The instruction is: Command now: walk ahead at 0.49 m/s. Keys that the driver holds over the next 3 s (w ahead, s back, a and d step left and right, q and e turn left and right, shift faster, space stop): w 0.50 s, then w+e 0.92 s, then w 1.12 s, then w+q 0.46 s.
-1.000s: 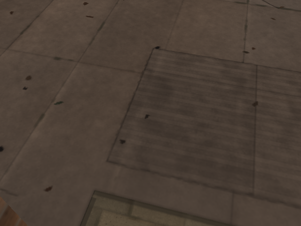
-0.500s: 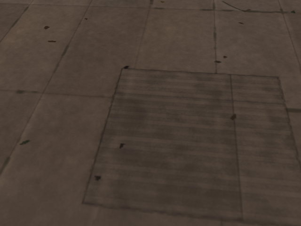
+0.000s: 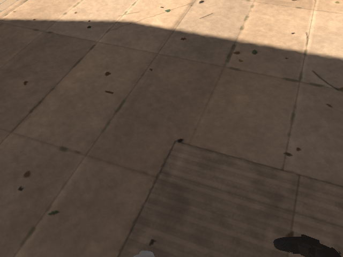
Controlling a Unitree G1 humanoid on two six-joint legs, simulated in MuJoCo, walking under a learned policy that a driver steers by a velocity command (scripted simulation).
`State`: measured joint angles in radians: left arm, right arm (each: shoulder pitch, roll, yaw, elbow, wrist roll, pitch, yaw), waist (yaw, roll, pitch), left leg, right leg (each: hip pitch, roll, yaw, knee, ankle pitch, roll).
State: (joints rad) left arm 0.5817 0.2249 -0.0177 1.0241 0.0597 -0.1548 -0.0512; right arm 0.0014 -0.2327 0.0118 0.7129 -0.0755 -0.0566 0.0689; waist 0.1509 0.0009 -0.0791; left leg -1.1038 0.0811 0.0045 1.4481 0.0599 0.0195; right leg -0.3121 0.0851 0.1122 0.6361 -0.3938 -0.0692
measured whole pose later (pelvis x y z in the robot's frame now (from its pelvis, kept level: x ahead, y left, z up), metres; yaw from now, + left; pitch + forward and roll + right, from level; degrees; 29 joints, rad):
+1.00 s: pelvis +0.60 -0.04 +0.02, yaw -12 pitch +1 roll +1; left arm 0.33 0.23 0.06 0.79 -0.02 -0.06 0.00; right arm 0.07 -0.28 -0.06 0.79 -0.01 -0.10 -0.01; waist 0.05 0.03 0.04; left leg -0.61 0.08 -0.07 0.96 -0.21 -0.01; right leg -0.21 0.11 0.10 0.31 -0.12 -0.10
